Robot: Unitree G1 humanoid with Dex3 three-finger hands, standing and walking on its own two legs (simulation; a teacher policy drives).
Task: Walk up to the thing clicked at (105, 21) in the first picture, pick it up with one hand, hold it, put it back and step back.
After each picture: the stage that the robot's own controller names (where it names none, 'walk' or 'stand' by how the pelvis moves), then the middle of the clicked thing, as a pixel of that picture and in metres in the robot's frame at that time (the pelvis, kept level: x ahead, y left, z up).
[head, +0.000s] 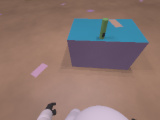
stand; (103, 29) +1.02 -0.06 -0.02
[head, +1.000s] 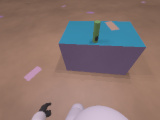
walk; (96, 32) +0.91 +0.06 +0.01
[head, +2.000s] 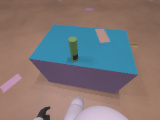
walk; (73, 50) +0.53 +0.25 -0.01
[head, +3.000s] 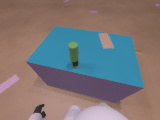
stand; (74, 56) +0.47 +0.18 +0.01
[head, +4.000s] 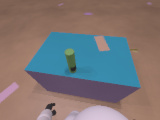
stand; (71, 62) +0.43 +0.21 -0.02
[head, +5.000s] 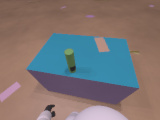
stand; (71, 62) +0.45 +0.22 -0.03
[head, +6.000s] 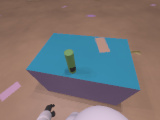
stand; (70, 62) +0.44 +0.22 -0.03
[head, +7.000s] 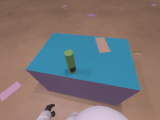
stand; (70, 63) +0.43 +0.21 -0.03
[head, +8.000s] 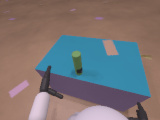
rise first; (77, 64) +0.43 +0.18 -0.02
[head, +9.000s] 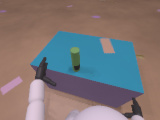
go down; (75, 60) +0.46 +0.18 -0.02
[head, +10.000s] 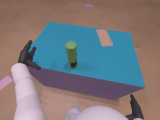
go down; (72, 57) +0.44 +0.17 +0.02
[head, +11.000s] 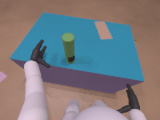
close in; (69, 50) +0.46 +0.17 +0.05
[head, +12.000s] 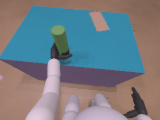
close; (62, 45) +0.47 +0.18 +0.08
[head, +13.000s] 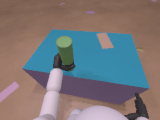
lift; (67, 57) +0.35 +0.17 +0.17
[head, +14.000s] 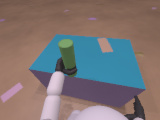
hold; (69, 60) +0.32 +0.16 +0.17
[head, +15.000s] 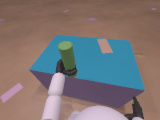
hold; (69, 62) +0.32 +0.16 +0.16
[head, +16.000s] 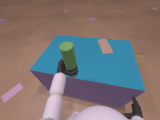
hold; (70, 62) +0.32 +0.16 +0.15
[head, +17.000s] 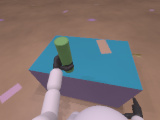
crouch; (66, 57) +0.34 +0.19 +0.17
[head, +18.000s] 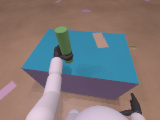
lower; (65, 47) +0.43 +0.19 +0.15
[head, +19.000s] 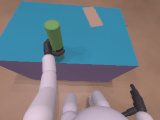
lower; (56, 42) +0.49 +0.19 +0.08
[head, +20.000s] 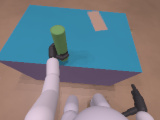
lower; (61, 46) +0.46 +0.18 +0.07
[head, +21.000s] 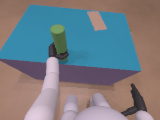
lower; (61, 45) +0.47 +0.18 +0.07
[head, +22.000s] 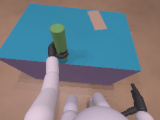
lower; (60, 45) +0.47 +0.18 +0.08
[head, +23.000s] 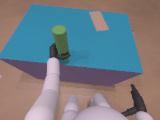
loosen; (62, 46) +0.46 +0.18 +0.07
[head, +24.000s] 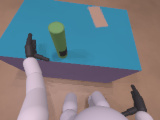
rise; (60, 44) +0.46 +0.18 +0.07
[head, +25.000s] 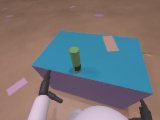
sink last; (76, 61) +0.43 +0.18 +0.02
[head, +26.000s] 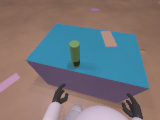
stand; (75, 56) +0.45 +0.17 +0.04
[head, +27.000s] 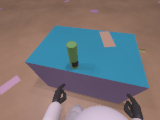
stand; (73, 56) +0.45 +0.19 +0.04
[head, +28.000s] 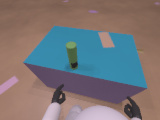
stand; (72, 57) +0.44 +0.18 +0.04
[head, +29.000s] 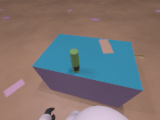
stand; (75, 61) +0.46 +0.19 -0.02
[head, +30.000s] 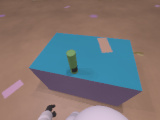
stand; (72, 63) +0.44 +0.20 -0.02
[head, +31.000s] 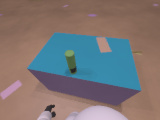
stand; (71, 63) +0.43 +0.21 -0.03
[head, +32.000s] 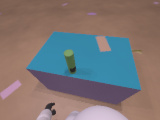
walk; (70, 63) +0.43 +0.21 -0.02
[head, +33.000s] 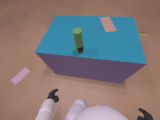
walk; (78, 42) +0.58 +0.18 -0.01
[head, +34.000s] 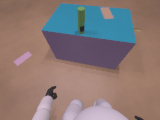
walk; (81, 21) +0.85 +0.20 +0.01
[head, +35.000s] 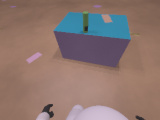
stand; (85, 23) +1.06 +0.20 +0.00
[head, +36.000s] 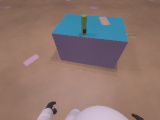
stand; (83, 25) +1.04 +0.19 -0.02
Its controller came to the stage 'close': yes
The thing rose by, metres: 0.19
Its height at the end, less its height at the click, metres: +0.00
